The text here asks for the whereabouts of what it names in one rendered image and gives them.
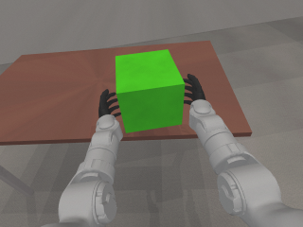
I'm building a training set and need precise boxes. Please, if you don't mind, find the robot left forearm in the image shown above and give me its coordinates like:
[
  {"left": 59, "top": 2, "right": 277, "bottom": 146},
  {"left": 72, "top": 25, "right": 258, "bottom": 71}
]
[{"left": 58, "top": 114, "right": 123, "bottom": 219}]

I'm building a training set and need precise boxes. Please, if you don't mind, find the right robot upper arm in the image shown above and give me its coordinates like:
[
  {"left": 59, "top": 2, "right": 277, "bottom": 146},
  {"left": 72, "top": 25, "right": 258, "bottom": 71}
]
[{"left": 217, "top": 163, "right": 303, "bottom": 227}]

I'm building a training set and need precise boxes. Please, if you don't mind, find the carton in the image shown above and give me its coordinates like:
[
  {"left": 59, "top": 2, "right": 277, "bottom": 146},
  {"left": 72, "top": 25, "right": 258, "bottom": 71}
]
[{"left": 116, "top": 49, "right": 186, "bottom": 133}]

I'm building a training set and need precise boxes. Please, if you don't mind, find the robot left hand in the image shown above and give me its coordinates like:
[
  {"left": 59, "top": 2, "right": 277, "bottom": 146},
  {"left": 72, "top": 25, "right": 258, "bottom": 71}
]
[{"left": 98, "top": 89, "right": 121, "bottom": 118}]

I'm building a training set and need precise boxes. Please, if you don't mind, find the robot right forearm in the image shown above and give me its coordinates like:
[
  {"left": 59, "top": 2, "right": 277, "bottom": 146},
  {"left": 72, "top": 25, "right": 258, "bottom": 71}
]
[{"left": 188, "top": 99, "right": 281, "bottom": 197}]

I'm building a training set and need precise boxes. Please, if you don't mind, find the table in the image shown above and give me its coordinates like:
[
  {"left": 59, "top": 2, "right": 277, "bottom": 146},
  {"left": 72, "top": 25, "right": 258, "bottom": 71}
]
[{"left": 0, "top": 41, "right": 252, "bottom": 197}]

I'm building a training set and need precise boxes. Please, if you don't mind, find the left robot upper arm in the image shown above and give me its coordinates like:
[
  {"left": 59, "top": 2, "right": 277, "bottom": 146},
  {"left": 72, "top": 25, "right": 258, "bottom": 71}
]
[{"left": 41, "top": 180, "right": 117, "bottom": 227}]

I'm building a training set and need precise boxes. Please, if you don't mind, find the robot right hand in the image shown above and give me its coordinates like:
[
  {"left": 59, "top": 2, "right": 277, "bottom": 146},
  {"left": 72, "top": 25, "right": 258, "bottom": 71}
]
[{"left": 183, "top": 74, "right": 206, "bottom": 105}]

